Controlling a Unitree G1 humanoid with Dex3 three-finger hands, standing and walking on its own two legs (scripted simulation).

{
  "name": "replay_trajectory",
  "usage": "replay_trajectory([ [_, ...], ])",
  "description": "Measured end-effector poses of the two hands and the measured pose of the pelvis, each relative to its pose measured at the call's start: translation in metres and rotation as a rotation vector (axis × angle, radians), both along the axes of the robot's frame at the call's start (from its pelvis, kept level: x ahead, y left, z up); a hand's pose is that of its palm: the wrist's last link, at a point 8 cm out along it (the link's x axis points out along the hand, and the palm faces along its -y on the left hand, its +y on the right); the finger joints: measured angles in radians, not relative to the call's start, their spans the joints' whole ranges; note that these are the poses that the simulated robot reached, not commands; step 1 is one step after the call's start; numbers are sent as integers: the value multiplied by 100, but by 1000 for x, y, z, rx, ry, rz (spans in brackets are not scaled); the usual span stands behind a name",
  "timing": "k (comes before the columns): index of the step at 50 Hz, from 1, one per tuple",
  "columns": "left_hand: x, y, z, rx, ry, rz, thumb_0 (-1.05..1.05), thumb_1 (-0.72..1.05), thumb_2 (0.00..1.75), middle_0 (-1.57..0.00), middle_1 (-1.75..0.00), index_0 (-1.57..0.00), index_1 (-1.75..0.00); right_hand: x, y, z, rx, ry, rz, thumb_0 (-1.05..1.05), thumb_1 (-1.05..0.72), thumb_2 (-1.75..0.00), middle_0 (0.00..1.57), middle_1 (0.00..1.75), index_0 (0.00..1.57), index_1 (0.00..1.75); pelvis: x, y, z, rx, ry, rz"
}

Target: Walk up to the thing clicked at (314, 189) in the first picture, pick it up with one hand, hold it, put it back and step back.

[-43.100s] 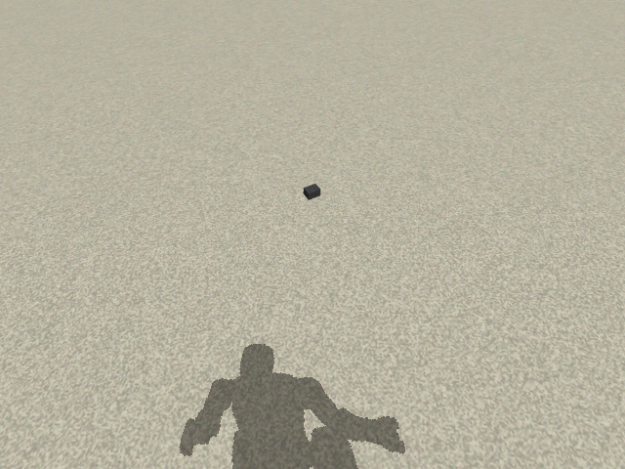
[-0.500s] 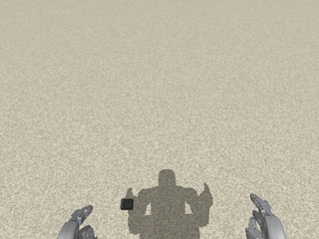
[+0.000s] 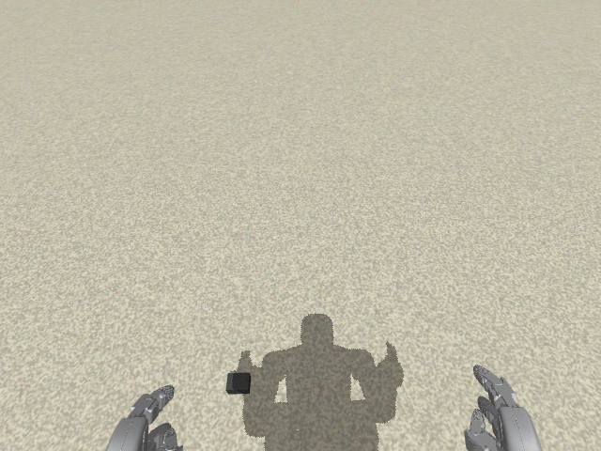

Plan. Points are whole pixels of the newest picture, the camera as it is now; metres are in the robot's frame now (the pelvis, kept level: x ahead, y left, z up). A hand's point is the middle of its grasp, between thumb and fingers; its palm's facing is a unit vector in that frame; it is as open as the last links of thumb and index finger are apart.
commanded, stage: home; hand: left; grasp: from above
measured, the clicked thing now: (238, 383) +0.45 +0.22 -0.70
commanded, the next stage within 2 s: stand in 0.56 s
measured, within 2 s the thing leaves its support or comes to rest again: neither
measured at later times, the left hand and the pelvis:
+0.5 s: hand out of the picture +0.16 +0.18 -0.05, palm faces +0.03 -0.98 -0.20, open 7.4 cm; pelvis +0.00 +0.00 +0.00, yaw +0 degrees
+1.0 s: hand out of the picture +0.10 +0.24 -0.10, palm faces +0.03 -0.94 -0.33, open 7.4 cm; pelvis -0.01 +0.01 +0.04, yaw +0 degrees
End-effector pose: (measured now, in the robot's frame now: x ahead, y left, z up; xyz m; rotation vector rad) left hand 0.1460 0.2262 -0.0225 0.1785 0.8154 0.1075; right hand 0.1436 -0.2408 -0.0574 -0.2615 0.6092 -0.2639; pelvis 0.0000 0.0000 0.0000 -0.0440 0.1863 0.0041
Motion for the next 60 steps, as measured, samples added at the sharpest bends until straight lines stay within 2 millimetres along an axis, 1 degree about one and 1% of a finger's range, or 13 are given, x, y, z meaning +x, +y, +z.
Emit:
replay_trajectory([
  [16,1,-1,-1,-4,9,4,2,90,89,-20,-29,-20,-30,4,-1,1,4,0,1,1,-91,-90,20,30,21,30,2,-1,0,1,4,0],
  [33,-2,2,0,-2,6,2,2,90,89,-20,-29,-20,-30,1,3,1,5,-3,0,1,-91,-90,20,30,21,30,0,2,0,-3,0,1],
  [34,0,4,-3,22,-7,-15,2,90,89,-20,-29,-20,-30,1,3,-1,-9,22,23,1,-91,-90,20,30,21,30,-2,3,1,1,-22,1],
  [36,3,11,-14,69,-23,-35,1,90,89,-20,-29,-20,-30,-3,2,-10,-28,147,93,1,-91,-90,20,30,21,30,-6,3,7,20,-70,-2],
  [38,2,20,-24,94,0,-30,1,90,89,-20,-29,-20,-30,-9,-1,-16,-36,263,139,1,-91,-90,20,30,21,30,-9,3,14,33,-97,-4],
  [42,-12,37,-33,118,71,-7,1,90,89,-20,-29,-20,-30,-25,-10,-16,-3,367,119,1,-91,-90,20,30,21,30,-11,5,25,44,-139,-8],
  [46,-34,51,-39,128,158,31,1,90,89,-20,-29,-20,-30,-41,-16,-13,12,425,73,1,-91,-90,20,30,21,30,-10,9,34,44,-165,-7],
  [49,-52,59,-42,129,220,57,1,90,89,-20,-29,-20,-30,-52,-18,-12,17,466,47,1,-91,-90,20,30,21,30,-8,12,40,41,-184,-7],
  [54,-79,63,-44,119,310,91,1,90,89,-20,-29,-20,-30,-65,-16,-11,34,521,22,1,-91,-90,20,30,21,30,-6,14,49,41,-209,-1],
  [60,-102,62,-45,106,387,115,1,90,89,-20,-30,-20,-30,-75,-12,-11,54,567,3,1,-91,-90,20,30,21,30,-8,15,57,42,-232,5],
])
